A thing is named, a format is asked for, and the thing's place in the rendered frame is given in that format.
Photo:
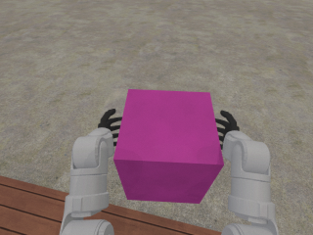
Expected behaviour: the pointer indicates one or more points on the left robot hand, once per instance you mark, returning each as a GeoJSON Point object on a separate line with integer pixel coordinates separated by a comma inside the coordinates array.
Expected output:
{"type": "Point", "coordinates": [105, 122]}

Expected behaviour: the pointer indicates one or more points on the left robot forearm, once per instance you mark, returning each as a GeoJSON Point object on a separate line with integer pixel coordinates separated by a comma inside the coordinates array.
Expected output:
{"type": "Point", "coordinates": [89, 162]}

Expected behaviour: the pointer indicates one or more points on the left robot upper arm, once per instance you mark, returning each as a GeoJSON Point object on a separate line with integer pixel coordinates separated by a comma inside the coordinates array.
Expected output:
{"type": "Point", "coordinates": [88, 227]}

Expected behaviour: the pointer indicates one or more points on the right robot hand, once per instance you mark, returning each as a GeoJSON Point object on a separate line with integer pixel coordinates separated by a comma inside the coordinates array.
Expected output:
{"type": "Point", "coordinates": [229, 126]}

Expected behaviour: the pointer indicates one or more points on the right robot upper arm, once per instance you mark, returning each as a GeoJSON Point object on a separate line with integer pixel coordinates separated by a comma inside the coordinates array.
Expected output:
{"type": "Point", "coordinates": [244, 229]}

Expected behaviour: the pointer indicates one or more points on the right robot forearm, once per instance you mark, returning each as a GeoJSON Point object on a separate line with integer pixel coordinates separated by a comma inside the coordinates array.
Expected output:
{"type": "Point", "coordinates": [250, 197]}

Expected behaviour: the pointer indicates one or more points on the carton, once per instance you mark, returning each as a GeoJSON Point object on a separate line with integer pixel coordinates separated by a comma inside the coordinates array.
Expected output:
{"type": "Point", "coordinates": [168, 147]}

